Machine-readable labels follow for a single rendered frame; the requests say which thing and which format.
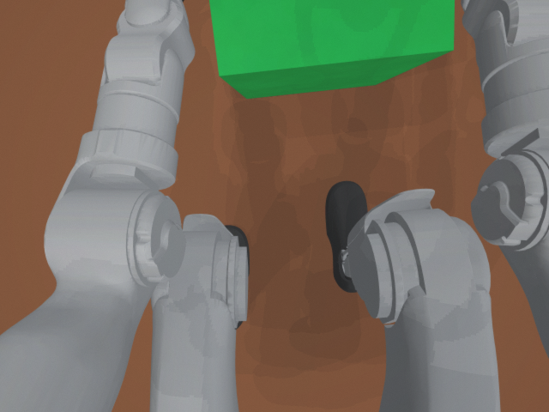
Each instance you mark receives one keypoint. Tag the robot right forearm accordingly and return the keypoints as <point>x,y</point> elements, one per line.
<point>512,52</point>

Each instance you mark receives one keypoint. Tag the left robot upper arm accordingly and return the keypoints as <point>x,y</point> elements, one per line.
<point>108,250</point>

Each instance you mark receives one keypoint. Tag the robot right shin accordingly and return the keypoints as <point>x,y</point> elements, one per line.
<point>408,200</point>

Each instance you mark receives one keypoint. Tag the robot shin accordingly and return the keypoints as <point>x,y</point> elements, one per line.
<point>194,222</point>
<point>408,200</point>

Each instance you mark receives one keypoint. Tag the robot left forearm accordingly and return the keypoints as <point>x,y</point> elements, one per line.
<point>131,145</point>

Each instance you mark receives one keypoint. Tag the carton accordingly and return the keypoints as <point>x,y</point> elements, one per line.
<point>276,47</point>

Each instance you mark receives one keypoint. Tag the robot left shin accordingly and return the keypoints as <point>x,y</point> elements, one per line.
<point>194,222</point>

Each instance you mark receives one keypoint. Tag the right robot upper arm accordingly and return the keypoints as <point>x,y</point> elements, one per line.
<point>511,210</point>

